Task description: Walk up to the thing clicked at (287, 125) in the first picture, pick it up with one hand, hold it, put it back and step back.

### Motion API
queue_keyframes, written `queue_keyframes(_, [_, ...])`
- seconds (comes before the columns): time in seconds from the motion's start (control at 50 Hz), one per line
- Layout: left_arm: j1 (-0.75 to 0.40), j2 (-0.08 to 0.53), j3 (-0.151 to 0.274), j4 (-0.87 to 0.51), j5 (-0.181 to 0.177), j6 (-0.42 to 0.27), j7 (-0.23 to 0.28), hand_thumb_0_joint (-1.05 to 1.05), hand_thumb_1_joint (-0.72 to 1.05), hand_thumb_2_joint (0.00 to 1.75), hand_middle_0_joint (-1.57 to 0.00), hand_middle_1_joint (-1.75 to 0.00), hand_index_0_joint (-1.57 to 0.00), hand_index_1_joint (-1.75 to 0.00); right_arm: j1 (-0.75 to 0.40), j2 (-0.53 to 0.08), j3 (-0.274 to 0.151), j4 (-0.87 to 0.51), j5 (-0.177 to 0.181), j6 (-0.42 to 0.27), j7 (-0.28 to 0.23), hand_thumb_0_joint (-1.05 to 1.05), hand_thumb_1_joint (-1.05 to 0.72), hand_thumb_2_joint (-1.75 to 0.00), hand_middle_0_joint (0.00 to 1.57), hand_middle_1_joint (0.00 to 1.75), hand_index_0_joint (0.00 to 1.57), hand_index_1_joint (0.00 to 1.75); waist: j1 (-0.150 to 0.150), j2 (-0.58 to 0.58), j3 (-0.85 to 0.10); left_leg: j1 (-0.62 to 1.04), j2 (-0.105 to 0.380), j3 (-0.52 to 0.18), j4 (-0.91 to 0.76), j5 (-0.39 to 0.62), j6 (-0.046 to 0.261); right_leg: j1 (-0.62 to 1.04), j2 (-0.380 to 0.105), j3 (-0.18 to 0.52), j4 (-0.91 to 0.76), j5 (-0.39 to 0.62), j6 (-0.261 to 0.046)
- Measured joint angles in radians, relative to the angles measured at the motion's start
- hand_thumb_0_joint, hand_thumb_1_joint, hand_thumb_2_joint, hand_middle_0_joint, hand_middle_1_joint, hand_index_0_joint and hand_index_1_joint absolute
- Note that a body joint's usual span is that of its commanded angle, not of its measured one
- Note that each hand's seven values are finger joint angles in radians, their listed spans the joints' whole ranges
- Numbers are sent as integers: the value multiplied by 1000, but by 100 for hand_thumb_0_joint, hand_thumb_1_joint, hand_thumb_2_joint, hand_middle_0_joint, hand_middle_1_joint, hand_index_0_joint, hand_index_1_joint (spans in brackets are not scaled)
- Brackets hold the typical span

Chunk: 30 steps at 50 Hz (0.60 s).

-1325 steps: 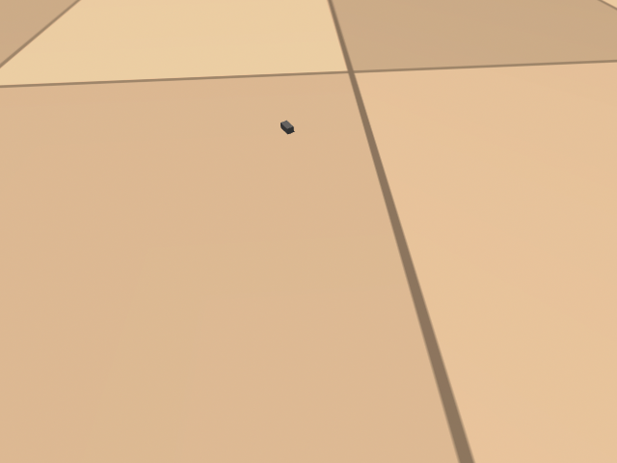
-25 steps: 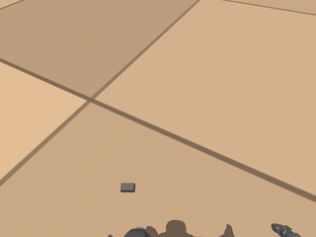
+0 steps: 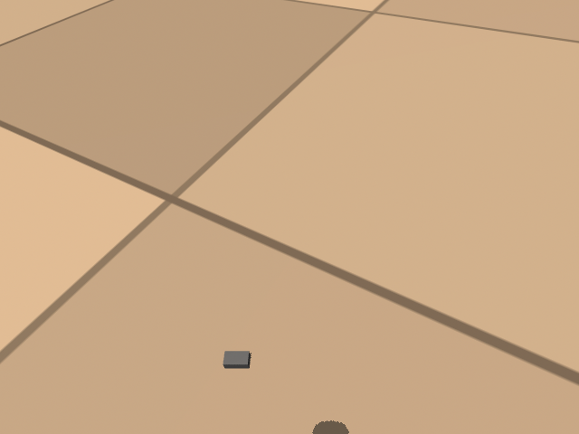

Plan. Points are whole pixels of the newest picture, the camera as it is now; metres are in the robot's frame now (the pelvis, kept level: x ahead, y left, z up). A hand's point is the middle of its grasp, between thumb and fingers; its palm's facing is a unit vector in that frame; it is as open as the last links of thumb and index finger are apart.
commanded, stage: walk up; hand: left
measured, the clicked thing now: (236, 359) +0.50 +0.24 -0.75
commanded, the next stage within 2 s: stand in 0.34 s
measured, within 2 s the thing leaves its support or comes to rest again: neither
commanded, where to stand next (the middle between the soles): +0.10 +0.02 m, yaw -3 degrees
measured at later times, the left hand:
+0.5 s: hand out of the picture +0.10 +0.26 -0.14, palm faces -0.01 -0.94 -0.34, open 7.4 cm
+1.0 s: hand out of the picture +0.10 +0.26 -0.14, palm faces -0.02 -0.94 -0.34, open 7.4 cm
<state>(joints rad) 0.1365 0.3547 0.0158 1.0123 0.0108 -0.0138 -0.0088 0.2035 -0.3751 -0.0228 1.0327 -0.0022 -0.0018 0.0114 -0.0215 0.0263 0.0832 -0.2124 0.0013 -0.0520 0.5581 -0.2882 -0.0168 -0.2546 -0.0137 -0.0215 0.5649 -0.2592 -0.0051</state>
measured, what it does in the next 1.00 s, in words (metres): stands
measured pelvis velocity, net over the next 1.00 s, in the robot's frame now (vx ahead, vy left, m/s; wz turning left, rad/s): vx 0.02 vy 0.01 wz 0.00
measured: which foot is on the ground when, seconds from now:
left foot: down 0.00-1.00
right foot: down 0.00-1.00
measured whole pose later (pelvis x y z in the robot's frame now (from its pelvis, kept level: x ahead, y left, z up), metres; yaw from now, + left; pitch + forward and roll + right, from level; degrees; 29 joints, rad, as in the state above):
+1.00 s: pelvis +0.02 +0.01 +0.02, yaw +0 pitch -2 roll +0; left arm 0.10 0.35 0.00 1.16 0.01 -0.02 -0.01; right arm 0.10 -0.36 0.00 1.15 -0.01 -0.02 0.01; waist 0.00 0.01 0.04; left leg -0.09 0.00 -0.04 0.32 -0.20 -0.02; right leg -0.13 -0.01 -0.02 0.33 -0.16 0.01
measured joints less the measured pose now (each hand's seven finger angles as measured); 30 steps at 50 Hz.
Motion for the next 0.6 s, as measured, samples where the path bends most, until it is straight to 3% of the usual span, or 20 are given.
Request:
queue_keyframes(0.28, [-97,-18,-1,87,-14,-4,-6,0,90,90,-21,-30,-21,-30,-103,20,28,77,-2,-21,-1,0,-91,-90,20,30,20,30,15,-26,-32,76,7,0,-161,72,-3,88,5,-2,-185,92,7])
queue_keyframes(0.6, [-38,7,-6,155,-3,-4,-3,0,90,90,-21,-30,-20,-30,-117,22,20,109,-11,-18,1,0,-91,-90,20,30,20,30,27,-20,-38,112,1,11,-224,96,4,116,-2,9,-238,113,15])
